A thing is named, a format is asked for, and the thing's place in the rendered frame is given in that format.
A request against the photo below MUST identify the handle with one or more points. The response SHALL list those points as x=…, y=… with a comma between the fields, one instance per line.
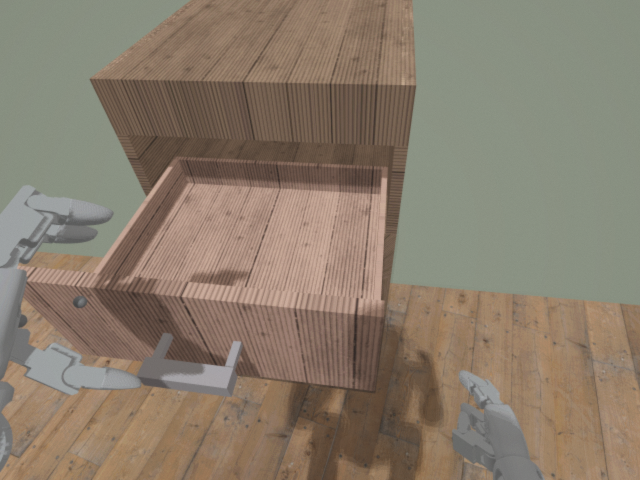
x=188, y=376

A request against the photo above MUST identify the robot left hand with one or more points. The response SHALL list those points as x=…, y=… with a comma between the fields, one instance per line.
x=30, y=219

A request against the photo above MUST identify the robot right forearm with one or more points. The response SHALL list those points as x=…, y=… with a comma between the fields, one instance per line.
x=516, y=468

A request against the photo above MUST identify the robot right hand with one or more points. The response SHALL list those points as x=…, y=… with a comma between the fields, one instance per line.
x=498, y=433

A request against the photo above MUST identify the drawer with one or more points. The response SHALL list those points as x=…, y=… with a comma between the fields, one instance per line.
x=285, y=257

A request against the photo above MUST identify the cabinet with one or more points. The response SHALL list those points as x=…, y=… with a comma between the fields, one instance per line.
x=308, y=81

